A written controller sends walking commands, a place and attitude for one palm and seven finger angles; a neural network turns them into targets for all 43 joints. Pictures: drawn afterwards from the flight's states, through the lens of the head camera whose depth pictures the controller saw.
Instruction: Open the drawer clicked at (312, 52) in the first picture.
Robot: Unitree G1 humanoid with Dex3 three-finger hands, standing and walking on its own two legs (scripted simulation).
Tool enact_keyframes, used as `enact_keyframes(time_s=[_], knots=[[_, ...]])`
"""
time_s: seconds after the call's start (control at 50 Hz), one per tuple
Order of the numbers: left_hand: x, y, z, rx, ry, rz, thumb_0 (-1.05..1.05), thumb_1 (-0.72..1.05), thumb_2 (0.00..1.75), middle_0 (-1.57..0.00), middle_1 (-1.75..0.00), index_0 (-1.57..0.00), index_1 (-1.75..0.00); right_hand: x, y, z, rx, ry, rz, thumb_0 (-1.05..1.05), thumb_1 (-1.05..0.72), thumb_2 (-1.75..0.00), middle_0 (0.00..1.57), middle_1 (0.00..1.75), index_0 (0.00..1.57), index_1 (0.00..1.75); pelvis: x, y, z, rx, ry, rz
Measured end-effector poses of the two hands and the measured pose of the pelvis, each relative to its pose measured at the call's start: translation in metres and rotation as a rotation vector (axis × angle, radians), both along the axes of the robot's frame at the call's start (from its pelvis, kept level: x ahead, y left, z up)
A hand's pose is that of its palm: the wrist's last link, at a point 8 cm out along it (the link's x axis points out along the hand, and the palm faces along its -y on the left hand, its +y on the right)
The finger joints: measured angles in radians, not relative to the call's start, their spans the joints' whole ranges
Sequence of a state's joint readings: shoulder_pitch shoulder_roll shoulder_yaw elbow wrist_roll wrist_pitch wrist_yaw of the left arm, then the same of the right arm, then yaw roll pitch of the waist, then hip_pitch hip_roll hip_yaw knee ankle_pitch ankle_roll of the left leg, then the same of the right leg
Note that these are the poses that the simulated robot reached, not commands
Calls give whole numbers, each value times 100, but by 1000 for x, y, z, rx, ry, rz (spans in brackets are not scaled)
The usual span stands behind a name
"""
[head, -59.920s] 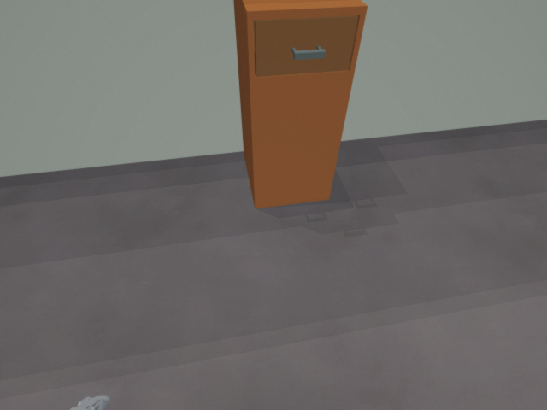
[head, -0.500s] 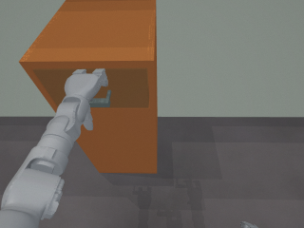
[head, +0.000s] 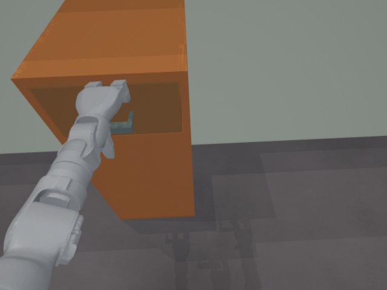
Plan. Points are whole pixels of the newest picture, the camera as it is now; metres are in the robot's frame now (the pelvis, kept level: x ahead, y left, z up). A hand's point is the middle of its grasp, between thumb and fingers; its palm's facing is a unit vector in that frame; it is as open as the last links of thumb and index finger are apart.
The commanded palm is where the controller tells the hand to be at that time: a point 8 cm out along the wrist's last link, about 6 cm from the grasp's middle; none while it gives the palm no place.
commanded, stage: re-aim the fingers above the handle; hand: left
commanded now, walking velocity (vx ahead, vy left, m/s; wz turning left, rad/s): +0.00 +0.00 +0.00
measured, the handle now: (112, 122) +0.52 +0.19 +0.03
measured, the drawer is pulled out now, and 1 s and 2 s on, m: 0.00 0.00 0.00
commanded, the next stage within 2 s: lower the fingers behind the handle in 1.22 s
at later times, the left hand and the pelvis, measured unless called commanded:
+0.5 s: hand (103, 120) +0.47 +0.19 +0.09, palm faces -0.01 -0.03 -1.00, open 13.8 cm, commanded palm +0.45 +0.19 +0.15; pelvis +0.00 +0.01 +0.00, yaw +0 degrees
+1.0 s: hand (106, 119) +0.47 +0.18 +0.09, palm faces -0.02 -0.02 -1.00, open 13.7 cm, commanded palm +0.45 +0.19 +0.15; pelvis +0.01 +0.00 +0.00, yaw +0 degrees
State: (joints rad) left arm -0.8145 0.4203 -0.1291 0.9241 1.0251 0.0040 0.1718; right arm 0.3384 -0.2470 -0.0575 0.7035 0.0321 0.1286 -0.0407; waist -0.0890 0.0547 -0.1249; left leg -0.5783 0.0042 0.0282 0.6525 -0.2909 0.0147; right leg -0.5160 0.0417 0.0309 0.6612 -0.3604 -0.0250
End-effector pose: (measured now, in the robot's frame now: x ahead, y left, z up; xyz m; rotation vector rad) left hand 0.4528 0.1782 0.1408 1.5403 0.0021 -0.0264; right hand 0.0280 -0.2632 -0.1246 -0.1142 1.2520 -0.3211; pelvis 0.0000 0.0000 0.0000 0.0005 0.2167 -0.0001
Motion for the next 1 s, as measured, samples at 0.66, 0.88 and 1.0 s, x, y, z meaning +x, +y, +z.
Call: enact_keyframes(time_s=[0.66,0.88,1.0], knots=[[-2,7,1,-8,-17,-5,0,-49,30,-34,-122,-33,-121,29,6,4,-10,-47,42,0,-91,-90,21,29,20,30,4,6,-1,-4,-2,4],[-1,5,3,-1,-8,18,0,-49,30,-34,-121,-34,-123,32,2,3,-1,-50,36,0,-91,-90,21,29,20,30,6,1,0,0,-5,2],[-1,6,2,6,7,20,0,-49,30,-33,-121,-33,-122,32,-2,4,-6,-52,34,0,-91,-90,21,29,20,30,6,-2,1,1,-8,4]])
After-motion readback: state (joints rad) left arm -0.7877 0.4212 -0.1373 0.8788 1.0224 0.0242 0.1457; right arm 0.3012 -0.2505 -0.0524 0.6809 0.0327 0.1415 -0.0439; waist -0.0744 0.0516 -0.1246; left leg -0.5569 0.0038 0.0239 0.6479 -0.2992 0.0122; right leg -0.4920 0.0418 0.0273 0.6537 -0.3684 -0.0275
